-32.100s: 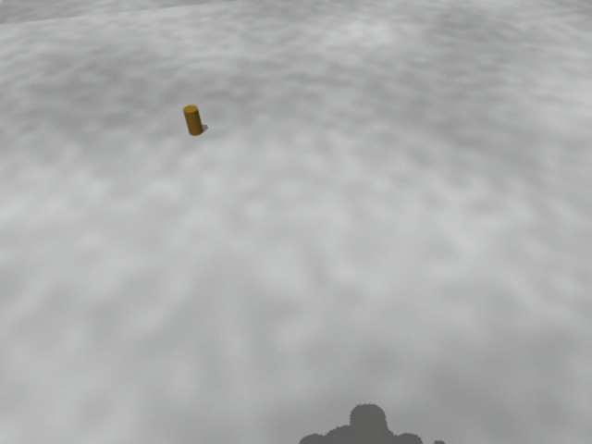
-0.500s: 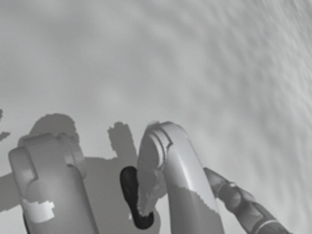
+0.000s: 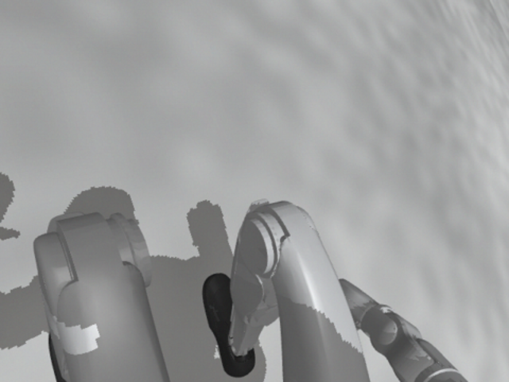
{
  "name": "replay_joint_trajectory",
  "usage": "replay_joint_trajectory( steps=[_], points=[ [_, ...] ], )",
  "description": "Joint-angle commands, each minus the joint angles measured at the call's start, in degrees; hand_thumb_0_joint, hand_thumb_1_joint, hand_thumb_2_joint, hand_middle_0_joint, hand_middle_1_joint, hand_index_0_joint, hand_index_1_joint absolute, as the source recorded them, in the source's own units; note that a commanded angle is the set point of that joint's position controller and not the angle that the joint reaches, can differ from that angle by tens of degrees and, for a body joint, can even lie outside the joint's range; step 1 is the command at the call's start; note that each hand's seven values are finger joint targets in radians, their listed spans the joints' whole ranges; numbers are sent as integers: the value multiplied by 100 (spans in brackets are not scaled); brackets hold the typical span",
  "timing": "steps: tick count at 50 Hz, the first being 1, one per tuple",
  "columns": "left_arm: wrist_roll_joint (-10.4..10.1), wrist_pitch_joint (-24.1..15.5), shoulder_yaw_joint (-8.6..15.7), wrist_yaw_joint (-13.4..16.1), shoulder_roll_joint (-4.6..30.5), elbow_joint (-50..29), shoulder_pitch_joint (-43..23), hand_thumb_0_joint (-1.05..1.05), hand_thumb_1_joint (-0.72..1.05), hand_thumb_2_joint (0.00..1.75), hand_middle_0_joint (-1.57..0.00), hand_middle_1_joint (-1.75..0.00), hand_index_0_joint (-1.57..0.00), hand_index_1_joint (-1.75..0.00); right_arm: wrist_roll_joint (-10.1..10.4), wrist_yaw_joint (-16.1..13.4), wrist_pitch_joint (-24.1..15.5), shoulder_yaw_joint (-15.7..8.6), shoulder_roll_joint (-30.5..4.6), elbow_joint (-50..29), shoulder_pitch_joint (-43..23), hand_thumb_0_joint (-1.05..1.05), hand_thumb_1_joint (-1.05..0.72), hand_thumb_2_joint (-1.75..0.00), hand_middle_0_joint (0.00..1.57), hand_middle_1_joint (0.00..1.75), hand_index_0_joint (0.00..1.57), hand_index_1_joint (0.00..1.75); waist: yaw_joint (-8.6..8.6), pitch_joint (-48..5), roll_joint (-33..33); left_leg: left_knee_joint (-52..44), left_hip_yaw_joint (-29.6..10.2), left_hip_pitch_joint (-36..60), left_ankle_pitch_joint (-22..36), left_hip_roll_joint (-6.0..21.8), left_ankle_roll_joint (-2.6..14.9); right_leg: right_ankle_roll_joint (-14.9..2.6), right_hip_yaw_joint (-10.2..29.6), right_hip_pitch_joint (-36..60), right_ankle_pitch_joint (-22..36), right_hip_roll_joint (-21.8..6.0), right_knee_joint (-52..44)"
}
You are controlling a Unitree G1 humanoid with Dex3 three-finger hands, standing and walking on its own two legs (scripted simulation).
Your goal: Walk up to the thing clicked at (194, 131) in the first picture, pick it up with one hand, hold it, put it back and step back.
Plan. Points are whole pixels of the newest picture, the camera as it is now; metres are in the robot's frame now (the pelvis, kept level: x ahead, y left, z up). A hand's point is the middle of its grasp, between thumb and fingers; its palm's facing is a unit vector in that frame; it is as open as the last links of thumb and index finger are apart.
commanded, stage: withdraw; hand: left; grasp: from the side
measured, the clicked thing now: out of the picture +0.36 +0.33 -0.20
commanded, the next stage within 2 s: rise in 0.08 s
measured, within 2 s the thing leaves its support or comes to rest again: neither
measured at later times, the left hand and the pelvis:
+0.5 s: hand out of the picture +0.27 +0.43 +0.02, palm faces +0.46 -0.78 -0.42, open 17.3 cm; pelvis +0.00 -0.02 +0.08, yaw +8 degrees
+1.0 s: hand out of the picture +0.21 +0.31 +0.22, palm faces +0.43 -0.80 -0.43, open 17.5 cm; pelvis +0.05 -0.02 +0.31, yaw +16 degrees
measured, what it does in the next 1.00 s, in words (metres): rises, turning left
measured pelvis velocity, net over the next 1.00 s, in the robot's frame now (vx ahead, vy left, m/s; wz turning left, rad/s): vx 0.05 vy -0.02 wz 0.27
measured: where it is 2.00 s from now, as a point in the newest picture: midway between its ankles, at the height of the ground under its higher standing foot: (170, 368)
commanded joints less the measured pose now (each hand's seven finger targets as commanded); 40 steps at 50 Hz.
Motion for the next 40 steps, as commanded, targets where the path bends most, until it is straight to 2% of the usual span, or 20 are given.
replay_joint_trajectory(
  steps=[1,3,5,7,9,10,11,12,13,14,16,17,18,19,23,28,32,35,36,40],
  points=[
    [-246,99,-34,-340,1067,-1755,-739,0,-61,7,-8,-5,-9,-4,249,-218,18,-1110,-1952,-163,226,0,-90,-90,20,30,20,30,-253,-3769,4121,-2503,844,2705,450,307,-160,-465,-427,773,1032,47,-976],
    [-296,487,-112,-518,940,-1878,-564,0,-61,6,-9,-5,-10,-4,402,-266,17,-1290,-1892,-79,386,0,-90,-90,20,30,20,30,-113,-3740,4032,-2579,921,2582,382,289,-140,-481,-353,558,978,24,-1023],
    [-425,893,-477,-701,383,-1535,-344,0,-61,6,-7,-4,-8,-3,571,-283,26,-1369,-1762,-15,501,0,-89,-90,20,30,20,30,-149,-3498,3539,-2644,914,2185,-83,259,-66,-471,-341,324,587,14,-1154],
    [-577,1037,-189,-789,749,-2465,-812,0,-61,5,-6,-4,-8,-3,721,-328,4,-1523,-1684,-22,582,0,-88,-89,20,30,20,30,73,-3787,3523,-2723,992,2137,-260,231,-17,-474,-254,321,453,-23,-1257],
    [-622,1277,-483,-961,344,-2391,-632,0,-61,2,-5,-3,-7,-1,852,-344,-7,-1667,-1596,-22,588,0,-87,-89,20,30,20,30,109,-3864,3441,-2854,1035,2171,-436,212,1,-499,-192,159,300,-49,-1299],
    [-650,1441,-691,-1037,-41,-1917,-360,0,-53,4,-3,0,-2,0,917,-352,-26,-1695,-1550,-56,601,0,-81,-89,20,30,20,30,25,-3700,3159,-2857,1044,1996,-488,192,28,-497,-184,141,252,-53,-1387],
    [299,1705,-60,-695,1463,-2481,-462,0,-48,6,-5,0,-3,0,1153,-424,27,-2008,-1384,40,800,0,-88,-90,20,30,20,30,463,-4245,3539,-3250,1210,2531,-298,203,63,-511,-20,369,272,-101,-1655],
    [230,1874,-194,-592,1179,-2649,-627,0,-50,6,-5,0,-3,-1,1232,-432,83,-2036,-1265,12,847,0,-90,-91,20,30,20,30,503,-4489,3798,-3393,1225,2662,-205,233,46,-540,68,349,307,-81,-1666],
    [287,2033,-265,-541,964,-2532,-600,0,-48,6,-5,-1,-4,-2,1292,-422,119,-2129,-1289,-39,867,0,-89,-90,20,30,20,30,421,-4546,3787,-3472,1234,2703,-175,228,37,-537,88,253,348,-118,-1640],
    [354,2173,-322,-518,903,-2810,-611,0,-52,6,-6,-1,-5,-2,1356,-406,153,-2212,-1252,-49,917,0,-92,-91,20,30,20,30,455,-4507,3813,-3584,1270,2674,-240,218,46,-565,111,177,318,-123,-1697],
    [493,2584,-71,-386,1141,-2813,-281,0,-52,5,-7,-1,-6,-2,1520,-450,225,-2351,-1162,-19,1082,0,-93,-91,20,30,20,30,642,-4710,3745,-3735,1309,2893,33,210,40,-565,190,231,408,-163,-1745],
    [588,2742,127,-315,1530,-3017,-349,0,-54,6,-8,-1,-6,-3,1546,-476,259,-2416,-1149,26,1165,0,-95,-92,20,30,20,30,717,-4869,3703,-3669,1413,2873,224,180,55,-574,265,330,493,-173,-1835],
    [632,2898,122,-271,1598,-3246,-417,0,-46,11,-6,-7,-6,-7,1593,-495,296,-2459,-1084,-24,1192,0,-90,-90,20,30,20,30,697,-4987,3619,-3673,1508,2849,205,147,93,-583,344,405,424,-181,-2007],
    [694,3069,-11,-236,1469,-3332,-422,0,-50,8,-5,-6,-5,-6,1648,-513,318,-2520,-1036,-33,1246,0,-90,-90,20,30,20,30,651,-4981,3578,-3821,1536,2892,78,145,112,-591,410,404,320,-211,-2109],
    [797,3838,-198,-65,870,-3429,463,0,-49,9,-6,-6,-6,-6,1807,-612,377,-2776,-889,-173,1330,0,-90,-90,20,30,20,30,803,-5199,2958,-4254,1694,3113,-30,83,151,-581,612,710,55,-259,-2752],
    [811,4680,-812,201,173,-4309,996,0,-50,9,-6,-6,-5,-6,1983,-727,394,-2951,-777,-435,1433,0,-89,-90,20,30,20,30,712,-5589,2461,-4872,1757,3638,-60,51,193,-531,831,1383,-6,-332,-3616],
    [780,5208,-765,498,313,-5367,1423,0,-50,8,-5,-6,-5,-6,2064,-877,418,-3000,-603,-652,1528,0,-90,-90,20,30,20,30,877,-6114,2096,-5318,1962,4063,219,12,229,-462,1169,2703,47,-418,-4470],
    [783,5544,-749,699,179,-5773,1847,0,-53,7,-5,-6,-5,-6,2103,-1024,373,-2991,-504,-707,1550,0,-90,-90,20,30,20,30,934,-5985,2174,-5813,2024,4651,423,-10,229,-466,1236,3194,241,-454,-4862],
    [800,5657,-759,762,58,-5549,2186,0,-56,5,-5,-5,-5,-5,2101,-1086,374,-3026,-494,-600,1616,0,-90,-90,20,30,20,30,910,-5797,2256,-5966,2035,4854,452,-19,228,-466,1243,3268,304,-466,-4977],
    [773,5994,-1116,955,-490,-5553,2634,0,-60,2,-4,-4,-4,-4,2109,-1293,264,-2949,-284,-699,1581,0,-90,-90,20,30,20,30,803,-5301,2086,-6549,2134,5344,731,-60,237,-431,1298,3944,523,-505,-5651]
  ],
)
